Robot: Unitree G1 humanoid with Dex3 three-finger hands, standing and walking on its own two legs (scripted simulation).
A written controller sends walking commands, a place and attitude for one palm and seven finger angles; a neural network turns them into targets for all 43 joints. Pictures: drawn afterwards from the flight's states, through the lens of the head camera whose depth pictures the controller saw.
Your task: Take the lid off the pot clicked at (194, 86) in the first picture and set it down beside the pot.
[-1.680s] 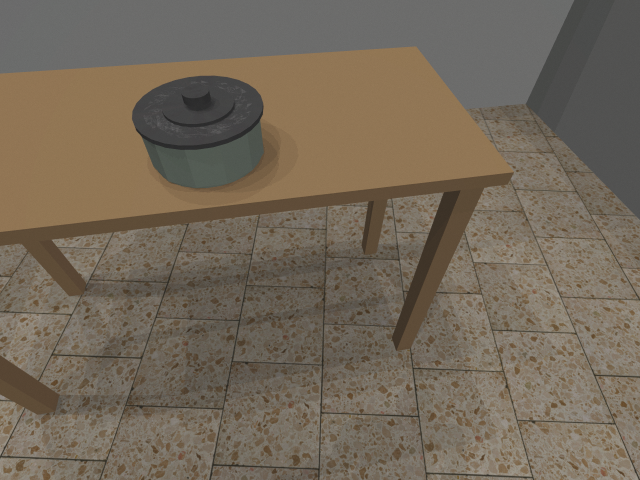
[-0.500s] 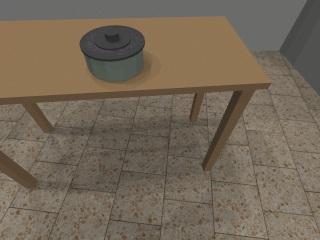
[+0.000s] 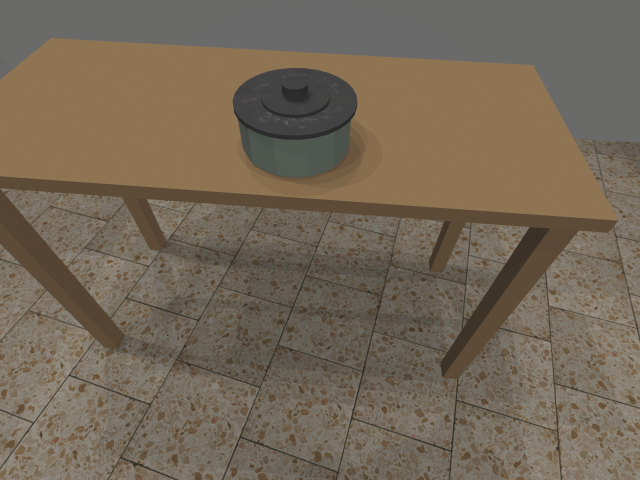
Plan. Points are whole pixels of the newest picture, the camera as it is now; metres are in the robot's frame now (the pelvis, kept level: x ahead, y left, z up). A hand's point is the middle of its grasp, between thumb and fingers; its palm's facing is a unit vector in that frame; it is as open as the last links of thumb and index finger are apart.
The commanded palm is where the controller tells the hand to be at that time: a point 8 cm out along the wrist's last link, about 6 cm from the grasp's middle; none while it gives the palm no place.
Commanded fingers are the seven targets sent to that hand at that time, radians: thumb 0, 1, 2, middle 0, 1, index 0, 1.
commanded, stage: take the last steps up to it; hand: left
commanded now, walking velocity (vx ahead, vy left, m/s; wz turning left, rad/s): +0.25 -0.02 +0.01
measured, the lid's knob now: (294, 86) +0.67 +0.12 +0.14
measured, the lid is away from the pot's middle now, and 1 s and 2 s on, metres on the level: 0.00 0.00 0.00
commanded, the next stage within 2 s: come to a stop and stand still in 0.30 s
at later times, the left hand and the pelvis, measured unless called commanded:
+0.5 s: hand (231, 431) +0.20 +0.16 -0.17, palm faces +0.04 -0.97 -0.23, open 7.3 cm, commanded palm none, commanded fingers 0.00 0.90 0.90 -0.20 -0.30 -0.20 -0.30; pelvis +0.15 -0.02 -0.01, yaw +0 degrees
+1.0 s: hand (233, 391) +0.27 +0.17 -0.18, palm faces -0.03 -0.95 -0.31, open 7.4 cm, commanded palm none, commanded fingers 0.00 0.90 0.90 -0.20 -0.30 -0.20 -0.30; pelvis +0.17 -0.04 -0.02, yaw -4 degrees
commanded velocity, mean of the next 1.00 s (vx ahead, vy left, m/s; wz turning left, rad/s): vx -0.04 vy -0.01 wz -0.01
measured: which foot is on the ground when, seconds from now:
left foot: up 0.00-0.04, down 0.06-0.34, up 0.36-0.62, down 0.64-1.00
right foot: down 0.00-0.06, up 0.08-0.32, down 0.34-0.66, up 0.68-0.98, down 1.00-1.00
